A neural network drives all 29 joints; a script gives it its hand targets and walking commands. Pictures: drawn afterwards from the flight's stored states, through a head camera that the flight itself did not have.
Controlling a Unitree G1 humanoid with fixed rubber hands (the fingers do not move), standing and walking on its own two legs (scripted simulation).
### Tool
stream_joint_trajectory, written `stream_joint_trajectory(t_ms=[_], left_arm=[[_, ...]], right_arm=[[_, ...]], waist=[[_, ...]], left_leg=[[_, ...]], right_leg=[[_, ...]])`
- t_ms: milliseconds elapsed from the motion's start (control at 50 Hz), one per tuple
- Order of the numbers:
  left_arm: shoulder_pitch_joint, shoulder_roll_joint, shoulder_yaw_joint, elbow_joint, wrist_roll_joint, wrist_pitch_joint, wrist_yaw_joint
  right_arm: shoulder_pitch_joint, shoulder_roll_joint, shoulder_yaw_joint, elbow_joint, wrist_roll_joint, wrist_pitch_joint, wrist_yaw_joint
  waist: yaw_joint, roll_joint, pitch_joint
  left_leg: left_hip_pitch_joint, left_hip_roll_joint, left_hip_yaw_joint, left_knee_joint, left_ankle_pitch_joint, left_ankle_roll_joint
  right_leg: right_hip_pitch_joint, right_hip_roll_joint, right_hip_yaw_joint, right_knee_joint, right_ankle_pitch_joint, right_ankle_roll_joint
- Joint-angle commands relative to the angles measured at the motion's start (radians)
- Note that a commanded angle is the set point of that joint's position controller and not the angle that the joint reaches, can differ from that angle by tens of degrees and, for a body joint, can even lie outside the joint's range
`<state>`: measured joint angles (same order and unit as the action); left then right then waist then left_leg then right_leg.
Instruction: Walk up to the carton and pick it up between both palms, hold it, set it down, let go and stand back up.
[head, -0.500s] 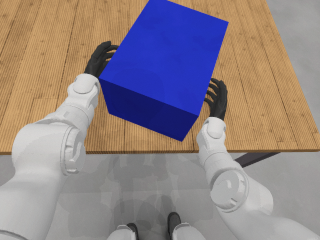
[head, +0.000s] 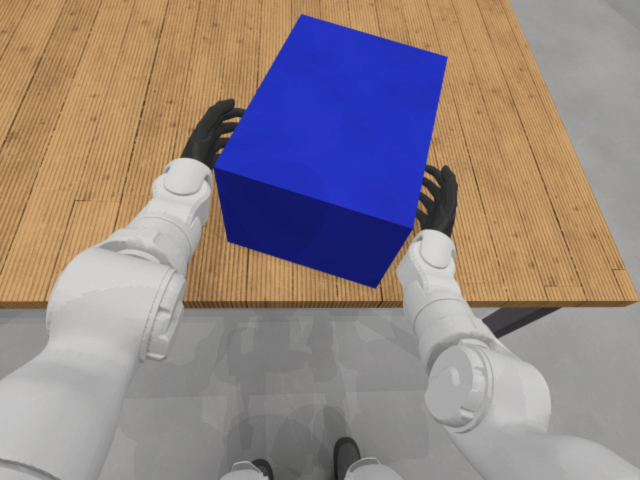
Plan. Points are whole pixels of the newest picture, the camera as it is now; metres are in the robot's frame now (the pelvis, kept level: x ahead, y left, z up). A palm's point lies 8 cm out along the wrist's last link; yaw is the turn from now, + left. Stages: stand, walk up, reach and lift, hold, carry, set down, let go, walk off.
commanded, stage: reach and lift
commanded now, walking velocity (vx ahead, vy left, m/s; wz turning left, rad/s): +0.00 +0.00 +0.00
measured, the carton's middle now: (337, 149) +0.54 -0.04 +0.03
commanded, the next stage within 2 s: none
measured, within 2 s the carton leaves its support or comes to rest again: leaves its support in 0.04 s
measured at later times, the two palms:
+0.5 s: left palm (215, 124) +0.46 +0.11 +0.14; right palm (476, 226) +0.38 -0.18 +0.08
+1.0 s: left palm (201, 110) +0.42 +0.11 +0.21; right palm (516, 213) +0.36 -0.19 +0.14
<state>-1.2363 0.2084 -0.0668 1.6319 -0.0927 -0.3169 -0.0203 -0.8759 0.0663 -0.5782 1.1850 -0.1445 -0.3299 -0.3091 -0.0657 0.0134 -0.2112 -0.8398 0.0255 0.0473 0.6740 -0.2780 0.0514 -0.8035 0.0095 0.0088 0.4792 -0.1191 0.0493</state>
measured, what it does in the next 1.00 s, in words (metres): stands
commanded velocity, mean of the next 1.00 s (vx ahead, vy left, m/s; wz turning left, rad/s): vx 0.00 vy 0.00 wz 0.00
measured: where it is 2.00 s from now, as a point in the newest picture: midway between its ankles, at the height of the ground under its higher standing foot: outside the picture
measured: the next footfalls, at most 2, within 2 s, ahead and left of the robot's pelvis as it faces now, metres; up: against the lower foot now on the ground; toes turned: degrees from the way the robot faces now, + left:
none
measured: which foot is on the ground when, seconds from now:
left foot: down 0.00-1.00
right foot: down 0.00-1.00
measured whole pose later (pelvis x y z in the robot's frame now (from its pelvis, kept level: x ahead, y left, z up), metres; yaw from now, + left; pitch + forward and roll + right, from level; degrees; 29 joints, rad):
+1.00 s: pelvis -0.02 +0.00 +0.01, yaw +1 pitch +7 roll -3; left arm -1.16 0.12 -0.01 1.28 -0.07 0.25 0.08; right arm -0.76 -0.02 -0.40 0.82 0.01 0.33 -0.25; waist -0.07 0.02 -0.22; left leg -0.49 0.03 0.05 0.65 -0.29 0.05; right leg -0.47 0.01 0.01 0.48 -0.14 0.04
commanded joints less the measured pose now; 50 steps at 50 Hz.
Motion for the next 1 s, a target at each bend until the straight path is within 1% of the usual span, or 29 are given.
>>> stream_joint_trajectory(t_ms=[0, 20, 60, 80, 120, 180, 200, 220, 240, 280, 340, 360, 420, 480, 500, 520, 600, 640, 660, 680, 720, 740, 800, 840, 880, 920, 940, 960, 980], left_arm=[[-0.642, -0.736, -0.184, -0.332, -0.041, -0.049, -0.093], [-0.653, -0.784, -0.245, -0.435, -0.091, -0.041, -0.074], [-0.637, -0.829, -0.279, -0.522, -0.117, -0.030, -0.063], [-0.617, -0.862, -0.282, -0.481, -0.121, -0.013, -0.060], [-0.704, -0.849, -0.274, -0.530, -0.115, 0.006, -0.060], [-0.599, -0.948, -0.317, -0.659, -0.156, 0.064, -0.045], [-0.630, -0.928, -0.293, -0.625, -0.147, 0.080, -0.053], [-0.621, -0.961, -0.331, -0.716, -0.154, 0.098, -0.039], [-0.553, -0.983, -0.318, -0.648, -0.143, 0.132, -0.044], [-0.497, -0.932, -0.265, -0.601, -0.098, 0.181, -0.052], [-0.643, -0.939, -0.248, -0.652, -0.114, 0.210, -0.044], [-0.638, -0.938, -0.249, -0.660, -0.113, 0.213, -0.035], [-0.651, -0.947, -0.218, -0.660, -0.105, 0.255, -0.031], [-0.628, -0.926, -0.156, -0.687, -0.058, 0.283, -0.010], [-0.637, -0.913, -0.136, -0.695, -0.056, 0.299, -0.014], [-0.563, -0.950, -0.144, -0.670, -0.072, 0.311, -0.011], [-0.595, -0.952, -0.129, -0.719, -0.063, 0.348, 0.002], [-0.535, -0.959, -0.118, -0.746, -0.065, 0.369, 0.008], [-0.561, -0.959, -0.099, -0.756, -0.044, 0.383, 0.009], [-0.527, -0.932, -0.063, -0.703, -0.034, 0.394, 0.005], [-0.531, -0.925, -0.027, -0.683, -0.006, 0.432, -0.001], [-0.514, -0.900, 0.015, -0.638, 0.023, 0.436, -0.004], [-0.475, -0.896, 0.025, -0.712, 0.044, 0.460, 0.007], [-0.525, -0.891, 0.042, -0.723, 0.069, 0.467, 0.000], [-0.503, -0.919, 0.058, -0.631, 0.085, 0.489, -0.003], [-0.489, -0.890, 0.090, -0.658, 0.114, 0.491, -0.007], [-0.467, -0.899, 0.094, -0.695, 0.112, 0.491, -0.002], [-0.424, -0.927, 0.093, -0.686, 0.114, 0.498, 0.009], [-0.446, -0.916, 0.098, -0.658, 0.109, 0.490, 0.000]], right_arm=[[-0.769, 0.618, 0.530, -0.234, -0.019, 0.016, 0.195], [-0.816, 0.651, 0.605, -0.356, 0.029, 0.019, 0.215], [-0.828, 0.696, 0.681, -0.463, 0.078, 0.059, 0.206], [-0.824, 0.712, 0.701, -0.510, 0.089, 0.080, 0.198], [-0.862, 0.714, 0.704, -0.514, 0.099, 0.129, 0.201], [-0.854, 0.739, 0.822, -0.725, 0.190, 0.177, 0.197], [-0.880, 0.735, 0.823, -0.753, 0.178, 0.208, 0.189], [-0.888, 0.751, 0.876, -0.847, 0.219, 0.226, 0.192], [-0.912, 0.733, 0.863, -0.882, 0.226, 0.249, 0.186], [-0.965, 0.707, 0.860, -0.928, 0.253, 0.299, 0.191], [-1.099, 0.692, 0.822, -0.926, 0.249, 0.346, 0.201], [-1.125, 0.699, 0.833, -0.955, 0.250, 0.353, 0.204], [-1.136, 0.663, 0.787, -0.939, 0.240, 0.392, 0.206], [-1.166, 0.627, 0.784, -0.934, 0.252, 0.423, 0.232], [-1.135, 0.608, 0.748, -0.859, 0.234, 0.438, 0.227], [-1.160, 0.617, 0.769, -0.950, 0.242, 0.440, 0.236], [-1.196, 0.600, 0.750, -0.905, 0.274, 0.465, 0.256], [-1.168, 0.607, 0.780, -0.961, 0.285, 0.483, 0.256], [-1.182, 0.590, 0.759, -0.907, 0.276, 0.489, 0.257], [-1.229, 0.557, 0.743, -0.938, 0.273, 0.494, 0.260], [-1.190, 0.546, 0.695, -0.856, 0.254, 0.516, 0.264], [-1.215, 0.543, 0.693, -0.848, 0.248, 0.520, 0.268], [-1.208, 0.513, 0.711, -0.812, 0.282, 0.528, 0.288], [-1.183, 0.510, 0.662, -0.737, 0.246, 0.525, 0.291], [-1.198, 0.481, 0.598, -0.695, 0.212, 0.524, 0.305], [-1.135, 0.460, 0.572, -0.616, 0.220, 0.524, 0.324], [-1.126, 0.494, 0.609, -0.603, 0.251, 0.520, 0.327], [-1.138, 0.502, 0.646, -0.673, 0.262, 0.502, 0.336], [-1.162, 0.476, 0.607, -0.667, 0.260, 0.506, 0.330]], waist=[[-0.111, 0.221, -1.099], [-0.106, 0.247, -1.164], [-0.097, 0.208, -1.211], [-0.107, 0.217, -1.219], [-0.085, 0.233, -1.137], [-0.082, 0.211, -1.235], [-0.063, 0.200, -1.225], [-0.059, 0.202, -1.233], [-0.065, 0.193, -1.212], [-0.024, 0.177, -1.121], [-0.019, 0.144, -1.092], [-0.022, 0.118, -1.084], [-0.041, 0.147, -1.056], [0.012, 0.132, -0.971], [-0.005, 0.130, -0.950], [0.003, 0.106, -0.949], [0.024, 0.161, -0.942], [0.032, 0.109, -0.937], [0.040, 0.145, -0.908], [0.053, 0.089, -0.860], [0.054, 0.135, -0.774], [0.077, 0.095, -0.760], [0.087, 0.096, -0.706], [0.075, 0.142, -0.668], [0.040, 0.113, -0.630], [0.046, 0.121, -0.544], [0.084, 0.133, -0.532], [0.092, 0.078, -0.542], [0.070, 0.093, -0.533]], left_leg=[[0.699, 0.031, -0.112, 0.049, 0.748, -0.159], [0.736, 0.031, -0.117, 0.055, 0.760, -0.170], [0.761, 0.032, -0.125, 0.068, 0.836, -0.177], [0.744, 0.022, -0.128, 0.071, 0.844, -0.175], [0.771, 0.029, -0.142, 0.037, 0.764, -0.170], [0.823, 0.019, -0.154, 0.064, 0.894, -0.179], [0.801, 0.014, -0.152, 0.049, 0.813, -0.169], [0.805, 0.007, -0.156, 0.034, 0.804, -0.168], [0.796, 0.008, -0.159, 0.018, 0.760, -0.161], [0.751, -0.006, -0.141, -0.023, 0.611, -0.129], [0.711, -0.003, -0.142, -0.071, 0.430, -0.115], [0.680, -0.004, -0.147, -0.086, 0.404, -0.109], [0.691, -0.002, -0.138, -0.098, 0.394, -0.120], [0.702, 0.003, -0.144, -0.134, 0.382, -0.121], [0.720, 0.010, -0.156, -0.131, 0.387, -0.124], [0.718, 0.005, -0.147, -0.128, 0.407, -0.120], [0.755, 0.009, -0.151, -0.154, 0.428, -0.125], [0.741, -0.001, -0.143, -0.146, 0.480, -0.122], [0.771, 0.010, -0.152, -0.163, 0.503, -0.129], [0.764, 0.017, -0.166, -0.154, 0.461, -0.123], [0.789, 0.028, -0.170, -0.176, 0.420, -0.128], [0.733, 0.019, -0.147, -0.180, 0.345, -0.106], [0.811, 0.023, -0.143, -0.182, 0.504, -0.121], [0.832, 0.037, -0.160, -0.195, 0.487, -0.135], [0.807, 0.053, -0.185, -0.220, 0.359, -0.145], [0.807, 0.048, -0.167, -0.246, 0.310, -0.137], [0.830, 0.050, -0.169, -0.239, 0.362, -0.141], [0.849, 0.036, -0.141, -0.251, 0.416, -0.128], [0.815, 0.032, -0.156, -0.238, 0.355, -0.117]], right_leg=[[0.296, 0.086, -0.076, 0.026, 0.351, -0.085], [0.299, 0.099, -0.083, 0.037, 0.335, -0.086], [0.344, 0.094, -0.069, 0.043, 0.410, -0.088], [0.379, 0.093, -0.059, 0.057, 0.472, -0.082], [0.314, 0.096, -0.061, 0.033, 0.302, -0.076], [0.380, 0.100, -0.048, 0.045, 0.459, -0.081], [0.369, 0.093, -0.049, 0.024, 0.393, -0.077], [0.402, 0.096, -0.046, 0.034, 0.425, -0.071], [0.415, 0.093, -0.035, 0.028, 0.408, -0.074], [0.435, 0.081, -0.024, 0.019, 0.339, -0.077], [0.422, 0.080, -0.024, 0.017, 0.199, -0.083], [0.469, 0.074, -0.013, 0.022, 0.245, -0.080], [0.480, 0.073, -0.008, 0.012, 0.238, -0.089], [0.500, 0.075, -0.007, 0.006, 0.209, -0.077], [0.481, 0.076, -0.011, 0.002, 0.169, -0.081], [0.525, 0.074, -0.008, 0.001, 0.209, -0.076], [0.493, 0.078, -0.013, -0.016, 0.164, -0.087], [0.545, 0.081, -0.005, -0.006, 0.243, -0.079], [0.512, 0.087, -0.011, -0.016, 0.204, -0.079], [0.500, 0.089, -0.021, -0.020, 0.167, -0.068], [0.478, 0.090, -0.021, -0.029, 0.087, -0.079], [0.505, 0.083, -0.023, -0.027, 0.071, -0.082], [0.520, 0.089, -0.023, -0.030, 0.094, -0.070], [0.493, 0.084, -0.024, -0.044, 0.044, -0.079], [0.490, 0.073, -0.031, -0.044, -0.017, -0.071], [0.530, 0.070, -0.036, -0.054, -0.026, -0.071], [0.536, 0.072, -0.036, -0.052, -0.016, -0.077], [0.564, 0.085, -0.042, -0.071, 0.007, -0.079], [0.549, 0.078, -0.033, -0.070, -0.007, -0.078]])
